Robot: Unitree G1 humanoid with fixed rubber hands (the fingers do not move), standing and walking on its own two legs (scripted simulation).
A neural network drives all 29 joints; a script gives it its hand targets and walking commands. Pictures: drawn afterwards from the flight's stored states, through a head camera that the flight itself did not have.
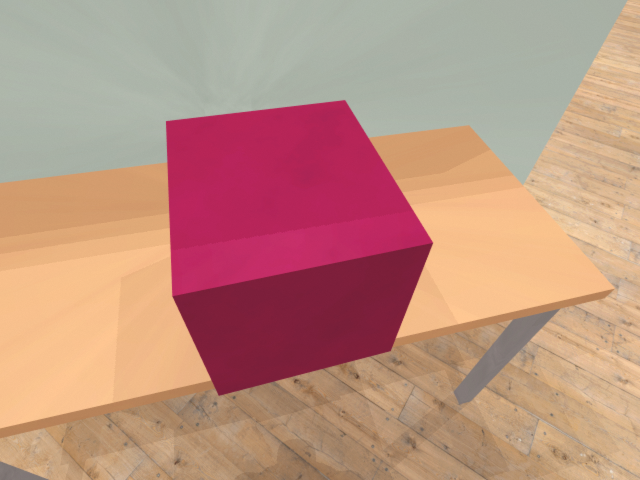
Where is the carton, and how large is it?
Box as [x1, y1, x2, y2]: [166, 100, 432, 395]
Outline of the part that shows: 344,100 166,121 172,296 219,395 388,351 391,348 432,242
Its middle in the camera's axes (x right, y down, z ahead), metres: -0.05 +0.01 +0.58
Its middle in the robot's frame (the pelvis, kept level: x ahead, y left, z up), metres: +0.44 +0.04 +0.03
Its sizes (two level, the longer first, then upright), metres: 0.300 0.267 0.263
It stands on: a table, 0.67 m high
